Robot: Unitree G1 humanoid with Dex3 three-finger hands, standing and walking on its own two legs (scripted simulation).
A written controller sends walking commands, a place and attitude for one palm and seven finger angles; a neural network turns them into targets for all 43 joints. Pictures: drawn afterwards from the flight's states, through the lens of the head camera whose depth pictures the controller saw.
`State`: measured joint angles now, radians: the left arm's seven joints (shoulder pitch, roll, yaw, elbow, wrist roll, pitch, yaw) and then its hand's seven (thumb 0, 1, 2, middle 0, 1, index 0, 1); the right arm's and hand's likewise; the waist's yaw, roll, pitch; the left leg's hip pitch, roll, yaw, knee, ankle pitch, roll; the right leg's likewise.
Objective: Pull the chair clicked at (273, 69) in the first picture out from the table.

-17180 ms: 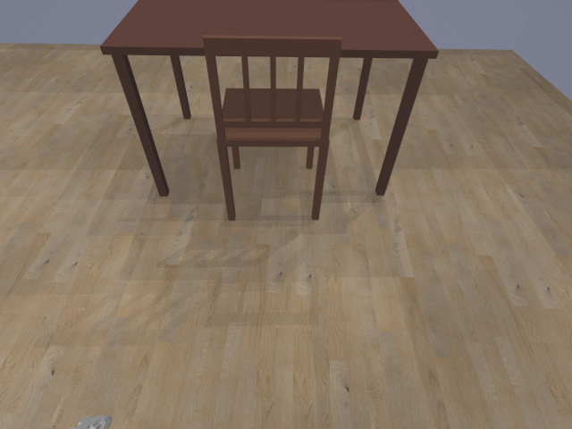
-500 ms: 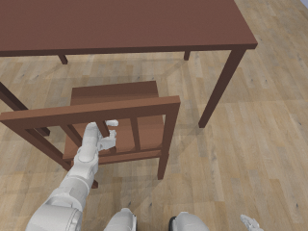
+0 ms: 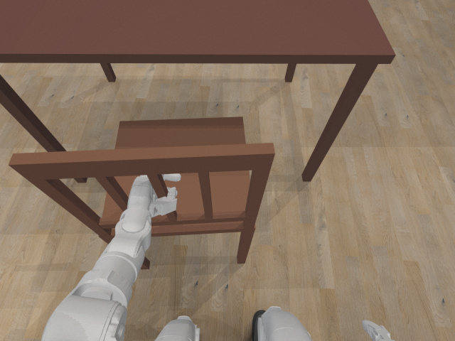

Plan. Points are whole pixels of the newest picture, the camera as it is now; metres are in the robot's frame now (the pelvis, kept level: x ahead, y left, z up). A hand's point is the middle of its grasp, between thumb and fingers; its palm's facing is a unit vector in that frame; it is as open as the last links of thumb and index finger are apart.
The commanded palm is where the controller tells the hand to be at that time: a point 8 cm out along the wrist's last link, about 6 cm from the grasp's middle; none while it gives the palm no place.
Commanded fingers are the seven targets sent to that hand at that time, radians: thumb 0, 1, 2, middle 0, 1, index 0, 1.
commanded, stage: step backward, pulling the chair out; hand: left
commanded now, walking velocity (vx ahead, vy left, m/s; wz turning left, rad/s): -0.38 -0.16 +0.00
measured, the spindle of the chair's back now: (164, 197) +0.40 +0.13 -0.09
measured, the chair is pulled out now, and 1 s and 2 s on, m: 0.24 0.33 0.43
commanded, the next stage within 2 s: none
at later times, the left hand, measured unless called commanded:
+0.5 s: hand (163, 227) +0.32 +0.12 -0.06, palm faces -0.06 -0.98 -0.18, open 5.1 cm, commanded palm +0.32 +0.17 -0.05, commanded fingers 0.00 0.90 0.90 -0.50 -1.45 -0.50 -1.45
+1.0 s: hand (159, 248) +0.28 +0.12 -0.06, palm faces -0.02 -0.98 -0.20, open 5.2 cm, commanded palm +0.27 +0.17 -0.05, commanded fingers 0.00 0.90 0.90 -0.50 -1.45 -0.50 -1.45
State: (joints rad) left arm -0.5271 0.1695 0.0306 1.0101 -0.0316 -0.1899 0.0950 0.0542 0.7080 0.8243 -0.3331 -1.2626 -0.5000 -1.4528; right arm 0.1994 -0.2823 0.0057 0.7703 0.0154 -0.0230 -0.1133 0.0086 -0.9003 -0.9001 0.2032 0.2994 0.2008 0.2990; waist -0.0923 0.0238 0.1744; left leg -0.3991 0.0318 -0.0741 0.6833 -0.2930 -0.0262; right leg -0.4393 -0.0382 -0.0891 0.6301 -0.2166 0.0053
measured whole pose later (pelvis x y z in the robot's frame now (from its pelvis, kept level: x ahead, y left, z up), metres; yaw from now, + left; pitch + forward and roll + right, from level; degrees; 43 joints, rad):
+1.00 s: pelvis -0.10 -0.01 +0.00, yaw -2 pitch +1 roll -1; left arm -0.55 0.23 0.05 1.05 -0.03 -0.21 0.07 0.05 0.70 0.82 -0.36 -1.29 -0.50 -1.45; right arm 0.22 -0.22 0.00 0.75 0.02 -0.03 -0.10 0.01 -0.90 -0.90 0.20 0.30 0.20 0.30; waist -0.04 0.00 0.18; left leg -0.47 0.06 -0.04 0.71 -0.26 -0.05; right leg -0.47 -0.01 -0.04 0.65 -0.18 0.00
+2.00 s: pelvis -0.20 +0.01 +0.00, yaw -2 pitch +1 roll -2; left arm -0.54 0.21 0.07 1.05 -0.02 -0.19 0.09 0.04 0.72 0.79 -0.34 -1.28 -0.50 -1.45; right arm 0.18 -0.27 -0.01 0.76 0.01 0.00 -0.12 0.01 -0.90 -0.90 0.20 0.30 0.20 0.30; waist -0.08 0.01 0.18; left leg -0.42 0.05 -0.03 0.65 -0.22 -0.02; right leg -0.38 -0.03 -0.02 0.59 -0.22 0.03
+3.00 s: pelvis -0.28 -0.01 +0.01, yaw -3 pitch -2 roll +0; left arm -0.27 0.18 0.04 0.89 -0.02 -0.15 0.08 0.04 0.70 0.80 -0.35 -1.29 -0.50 -1.45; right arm 0.27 -0.25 0.00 0.73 0.02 -0.01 -0.10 0.01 -0.90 -0.90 0.20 0.30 0.20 0.30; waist -0.03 0.00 0.10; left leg -0.26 0.04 -0.01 0.55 -0.26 -0.04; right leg -0.34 -0.05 -0.03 0.52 -0.16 0.02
